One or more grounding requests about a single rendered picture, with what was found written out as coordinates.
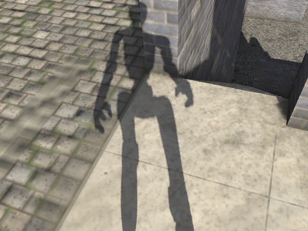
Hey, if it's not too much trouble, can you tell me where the stairs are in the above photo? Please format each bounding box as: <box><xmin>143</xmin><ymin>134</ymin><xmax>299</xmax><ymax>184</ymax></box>
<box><xmin>187</xmin><ymin>78</ymin><xmax>282</xmax><ymax>98</ymax></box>

